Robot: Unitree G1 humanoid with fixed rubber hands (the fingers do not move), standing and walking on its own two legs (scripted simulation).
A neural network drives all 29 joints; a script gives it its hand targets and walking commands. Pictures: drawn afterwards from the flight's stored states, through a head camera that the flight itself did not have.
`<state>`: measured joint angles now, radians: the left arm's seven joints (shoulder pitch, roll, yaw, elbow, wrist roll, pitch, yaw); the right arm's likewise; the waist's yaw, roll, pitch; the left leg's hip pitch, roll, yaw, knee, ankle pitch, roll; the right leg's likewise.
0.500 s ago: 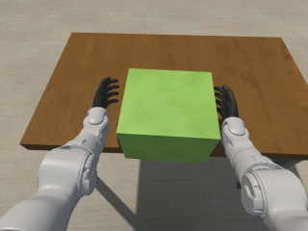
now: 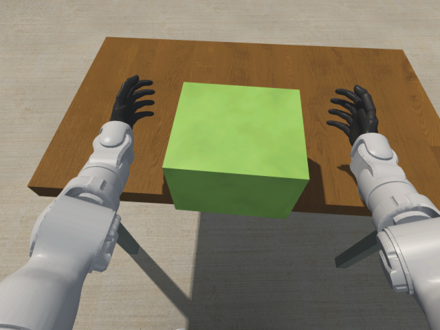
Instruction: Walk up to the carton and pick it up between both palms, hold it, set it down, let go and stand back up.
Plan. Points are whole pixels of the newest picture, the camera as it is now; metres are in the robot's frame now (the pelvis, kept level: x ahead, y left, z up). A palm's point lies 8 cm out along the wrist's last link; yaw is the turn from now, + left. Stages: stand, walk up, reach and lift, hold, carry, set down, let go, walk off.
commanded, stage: set down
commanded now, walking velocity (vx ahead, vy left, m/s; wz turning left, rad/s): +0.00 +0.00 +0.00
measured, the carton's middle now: (235, 151) +0.47 -0.01 +0.02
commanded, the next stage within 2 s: none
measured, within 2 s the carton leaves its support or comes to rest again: neither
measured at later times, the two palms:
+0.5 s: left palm (95, 89) +0.47 +0.22 +0.17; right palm (387, 101) +0.45 -0.23 +0.17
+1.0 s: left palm (97, 145) +0.41 +0.22 +0.12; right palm (375, 161) +0.38 -0.22 +0.11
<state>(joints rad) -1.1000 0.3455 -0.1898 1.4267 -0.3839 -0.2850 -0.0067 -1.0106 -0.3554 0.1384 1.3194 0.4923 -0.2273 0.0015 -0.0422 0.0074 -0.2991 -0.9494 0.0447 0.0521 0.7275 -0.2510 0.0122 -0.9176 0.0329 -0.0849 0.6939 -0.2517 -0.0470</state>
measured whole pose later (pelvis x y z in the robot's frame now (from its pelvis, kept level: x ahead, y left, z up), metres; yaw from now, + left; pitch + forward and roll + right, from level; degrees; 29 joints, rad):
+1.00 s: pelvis +0.02 +0.00 +0.04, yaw +0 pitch +7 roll -1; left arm -0.61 0.31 0.02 0.92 -0.19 -0.06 -0.05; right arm -0.55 -0.29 0.06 0.92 0.39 -0.11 -0.07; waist -0.04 -0.02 -0.12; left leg -0.37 0.03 0.06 0.45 -0.19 0.01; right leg -0.33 0.04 -0.07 0.40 -0.18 -0.04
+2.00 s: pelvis +0.03 +0.00 +0.04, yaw +1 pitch -2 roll +0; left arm 0.06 0.30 -0.08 0.61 -0.22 -0.28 -0.01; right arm 0.07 -0.15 -0.02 0.64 0.19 -0.29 -0.03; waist 0.00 -0.02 0.01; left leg -0.17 0.01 0.06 0.43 -0.23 0.01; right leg -0.15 0.02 -0.06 0.42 -0.24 -0.04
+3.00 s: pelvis +0.04 +0.00 +0.04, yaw +0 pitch -3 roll +0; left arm 0.21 0.23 0.01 0.53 -0.01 0.10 -0.01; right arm 0.18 -0.15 -0.01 0.72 0.00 -0.18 0.01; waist 0.02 -0.02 0.07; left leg -0.10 0.02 0.07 0.38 -0.22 0.01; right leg -0.07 0.03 -0.05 0.35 -0.22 -0.04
